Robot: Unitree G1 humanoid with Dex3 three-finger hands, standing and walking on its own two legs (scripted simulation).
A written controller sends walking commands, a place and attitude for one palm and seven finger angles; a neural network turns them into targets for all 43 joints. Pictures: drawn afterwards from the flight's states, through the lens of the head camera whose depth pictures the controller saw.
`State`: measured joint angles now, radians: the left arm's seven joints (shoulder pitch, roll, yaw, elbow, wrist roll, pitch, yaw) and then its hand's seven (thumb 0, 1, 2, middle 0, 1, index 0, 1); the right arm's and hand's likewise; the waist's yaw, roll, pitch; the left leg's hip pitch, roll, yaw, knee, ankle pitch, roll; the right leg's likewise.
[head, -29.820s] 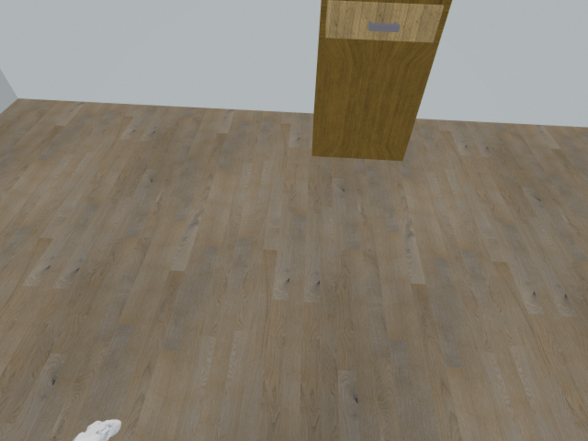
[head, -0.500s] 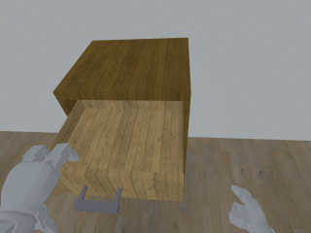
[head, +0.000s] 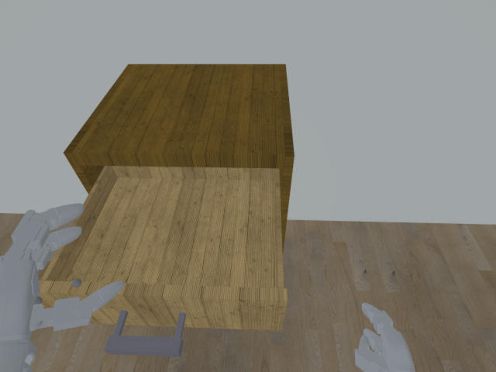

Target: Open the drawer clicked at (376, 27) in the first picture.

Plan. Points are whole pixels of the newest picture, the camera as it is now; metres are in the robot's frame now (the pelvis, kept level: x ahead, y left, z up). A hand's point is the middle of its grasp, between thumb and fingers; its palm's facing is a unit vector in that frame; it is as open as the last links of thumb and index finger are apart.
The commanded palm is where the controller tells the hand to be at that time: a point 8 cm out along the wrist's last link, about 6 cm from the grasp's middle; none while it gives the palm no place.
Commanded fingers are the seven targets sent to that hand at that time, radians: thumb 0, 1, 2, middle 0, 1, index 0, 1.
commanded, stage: draw the hand back to the body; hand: left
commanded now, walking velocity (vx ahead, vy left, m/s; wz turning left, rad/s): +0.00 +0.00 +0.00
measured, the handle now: (148, 331) +0.19 +0.20 -0.06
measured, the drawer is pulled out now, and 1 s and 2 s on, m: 0.30 0.30 0.30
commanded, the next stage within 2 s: step back with the hand held close in 0.50 s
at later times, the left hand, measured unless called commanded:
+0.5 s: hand (71, 285) +0.18 +0.23 +0.15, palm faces +0.40 -0.82 -0.41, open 7.6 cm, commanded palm +0.13 +0.27 +0.18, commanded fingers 0.00 0.90 0.90 -0.20 -0.30 -0.20 -0.30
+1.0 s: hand (56, 302) +0.16 +0.24 +0.15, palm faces +0.23 -0.80 -0.56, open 7.4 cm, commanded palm +0.09 +0.29 +0.18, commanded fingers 0.00 0.90 0.90 -0.20 -0.30 -0.20 -0.30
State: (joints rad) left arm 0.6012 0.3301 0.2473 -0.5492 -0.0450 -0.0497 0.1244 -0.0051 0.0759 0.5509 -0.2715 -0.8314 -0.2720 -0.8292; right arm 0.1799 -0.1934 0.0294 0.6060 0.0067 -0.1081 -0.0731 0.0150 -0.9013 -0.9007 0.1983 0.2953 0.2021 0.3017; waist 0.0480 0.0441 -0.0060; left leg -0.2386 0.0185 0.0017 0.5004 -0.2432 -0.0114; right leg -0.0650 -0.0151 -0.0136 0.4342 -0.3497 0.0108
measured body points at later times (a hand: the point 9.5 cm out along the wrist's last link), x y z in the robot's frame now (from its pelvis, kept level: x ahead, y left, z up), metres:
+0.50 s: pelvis +0.00 -0.01 +0.00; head -0.01 -0.03 +0.45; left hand +0.15 +0.27 +0.17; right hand +0.21 -0.22 -0.08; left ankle +0.02 +0.13 -0.74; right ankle -0.07 -0.13 -0.74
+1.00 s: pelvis -0.03 +0.00 +0.00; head +0.02 +0.00 +0.45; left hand +0.14 +0.28 +0.18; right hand +0.16 -0.23 -0.09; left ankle +0.02 +0.13 -0.74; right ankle -0.07 -0.13 -0.74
